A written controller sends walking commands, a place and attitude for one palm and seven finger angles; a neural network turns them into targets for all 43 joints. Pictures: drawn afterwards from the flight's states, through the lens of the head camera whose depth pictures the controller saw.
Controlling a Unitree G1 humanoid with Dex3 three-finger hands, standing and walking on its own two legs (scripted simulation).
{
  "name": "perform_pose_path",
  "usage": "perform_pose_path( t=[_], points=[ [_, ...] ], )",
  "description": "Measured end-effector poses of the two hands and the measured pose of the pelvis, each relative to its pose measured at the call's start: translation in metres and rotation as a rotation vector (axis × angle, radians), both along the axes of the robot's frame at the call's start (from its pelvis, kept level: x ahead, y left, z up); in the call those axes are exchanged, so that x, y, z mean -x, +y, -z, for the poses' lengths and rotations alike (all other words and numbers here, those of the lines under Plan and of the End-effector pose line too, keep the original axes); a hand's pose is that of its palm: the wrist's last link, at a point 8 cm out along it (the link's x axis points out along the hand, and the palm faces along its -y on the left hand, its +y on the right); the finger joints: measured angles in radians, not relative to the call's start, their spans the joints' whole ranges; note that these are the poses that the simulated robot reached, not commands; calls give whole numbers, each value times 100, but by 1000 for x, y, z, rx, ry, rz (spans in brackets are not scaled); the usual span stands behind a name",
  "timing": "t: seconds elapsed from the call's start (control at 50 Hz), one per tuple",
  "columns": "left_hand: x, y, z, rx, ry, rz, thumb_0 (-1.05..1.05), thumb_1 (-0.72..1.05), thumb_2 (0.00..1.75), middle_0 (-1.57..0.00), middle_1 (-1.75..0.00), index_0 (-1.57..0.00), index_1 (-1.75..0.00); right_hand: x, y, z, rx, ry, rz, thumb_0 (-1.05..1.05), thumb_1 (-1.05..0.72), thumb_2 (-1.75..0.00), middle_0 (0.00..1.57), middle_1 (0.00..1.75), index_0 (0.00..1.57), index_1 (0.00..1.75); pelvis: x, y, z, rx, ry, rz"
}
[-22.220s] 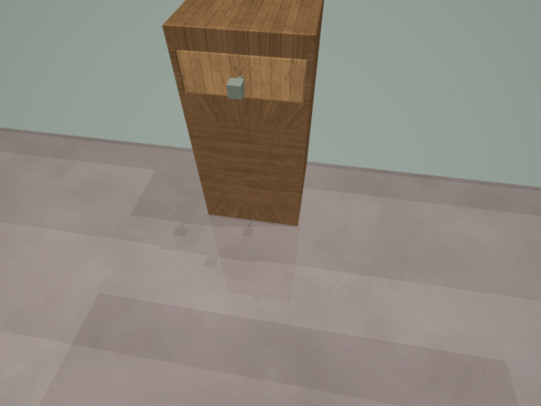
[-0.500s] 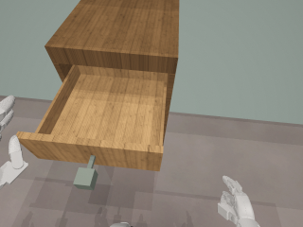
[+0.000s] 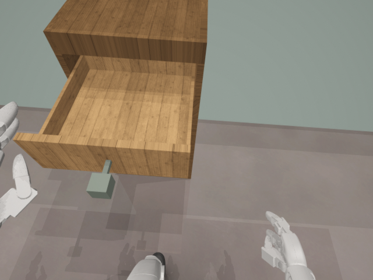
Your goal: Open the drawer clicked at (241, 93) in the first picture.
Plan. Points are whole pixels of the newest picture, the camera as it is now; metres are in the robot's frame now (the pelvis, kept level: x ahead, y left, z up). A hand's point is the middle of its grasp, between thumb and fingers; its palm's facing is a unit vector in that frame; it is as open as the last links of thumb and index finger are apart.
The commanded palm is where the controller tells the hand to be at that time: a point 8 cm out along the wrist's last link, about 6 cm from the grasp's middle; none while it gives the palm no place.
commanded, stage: step back with the hand held close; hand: left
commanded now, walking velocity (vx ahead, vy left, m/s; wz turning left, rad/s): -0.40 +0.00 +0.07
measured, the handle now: (104, 177) +0.32 +0.22 -0.03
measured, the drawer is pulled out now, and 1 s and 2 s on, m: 0.30 0.30 0.30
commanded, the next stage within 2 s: stop stepping back and stand still in 0.24 s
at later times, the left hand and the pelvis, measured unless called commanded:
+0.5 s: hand out of the picture +0.07 +0.17 +0.18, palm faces +0.28 -0.80 -0.53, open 7.4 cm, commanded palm +0.00 +0.23 +0.19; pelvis -0.12 -0.05 +0.00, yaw +1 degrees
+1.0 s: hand out of the picture +0.00 +0.18 +0.18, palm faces +0.43 -0.78 -0.46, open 7.4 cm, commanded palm -0.06 +0.23 +0.19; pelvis -0.18 -0.06 +0.01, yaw +3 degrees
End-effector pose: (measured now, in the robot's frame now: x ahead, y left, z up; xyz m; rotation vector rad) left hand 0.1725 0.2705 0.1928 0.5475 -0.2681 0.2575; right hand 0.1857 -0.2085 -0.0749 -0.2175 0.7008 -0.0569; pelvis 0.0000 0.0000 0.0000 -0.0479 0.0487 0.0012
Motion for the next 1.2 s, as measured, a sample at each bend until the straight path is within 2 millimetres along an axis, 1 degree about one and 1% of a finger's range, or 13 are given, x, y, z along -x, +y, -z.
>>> perform_pose_path(
  t=[0.1,0.2,0.28,0.36,0.5,0.62,0.72,0.82,0.94,1.08,1.14,1.16,1.2],
  points=[
    [20,-20,-3,-4,33,61,2,88,90,-21,-30,-21,-30,23,-21,-3,-10,28,66,1,-91,-89,20,30,21,30,15,-10,-5,-23,-11,-5],
    [35,-8,1,-16,58,2,2,88,90,-21,-30,-22,-30,41,-37,-12,55,42,124,1,-91,-89,20,30,20,30,25,-8,-7,-38,10,-17],
    [50,-4,9,4,75,-13,2,88,90,-21,-30,-21,-30,55,-40,-17,61,26,109,1,-91,-89,20,30,20,29,51,-13,-8,-62,5,-10],
    [79,-22,5,19,84,8,2,89,90,-21,-30,-21,-30,75,-38,-21,31,-18,63,1,-91,-89,20,30,20,29,77,-23,-10,-46,1,0],
    [138,-57,-9,-41,57,3,2,88,90,-21,-30,-21,-30,125,-52,-3,-41,-14,37,1,-91,-89,20,30,20,30,124,-50,-2,-37,-36,-13],
    [168,-54,-3,26,74,-107,2,88,90,-21,-30,-22,-30,182,-81,-2,-11,94,106,1,-91,-89,20,30,20,30,140,-60,-16,-89,-35,-22],
    [185,-52,8,62,89,-134,2,88,90,-21,-30,-21,-30,209,-104,-8,62,95,118,1,-91,-89,20,30,20,29,152,-59,-16,-78,-26,-49],
    [203,-54,0,13,54,-83,2,88,90,-21,-30,-21,-30,216,-107,-13,83,50,113,1,-91,-89,20,30,20,29,169,-57,-11,-78,-57,-51],
    [218,-52,-11,-28,-5,-117,2,88,90,-21,-30,-21,-30,208,-89,-6,14,1,85,1,-91,-89,20,30,20,29,176,-62,-7,-61,-71,-57],
    [213,-51,4,73,-5,-133,2,89,90,-21,-30,-21,-30,204,-69,-6,-11,8,50,1,-91,-89,20,30,20,29,178,-58,-8,-62,-80,-40],
    [208,-53,4,64,6,-123,2,88,90,-21,-30,-21,-30,202,-63,-8,-20,6,43,1,-91,-89,20,30,20,29,174,-59,-9,-66,-76,-49],
    [204,-52,11,45,28,-114,2,89,90,-21,-30,-21,-30,201,-63,-4,-30,6,25,1,-91,-89,20,30,20,29,173,-59,-8,-64,-67,-58],
    [190,-45,52,77,185,-126,1,89,90,-20,-30,-21,-30,200,-63,11,-47,55,-5,1,-91,-89,20,30,20,30,174,-58,-5,-64,-54,-67]
  ],
)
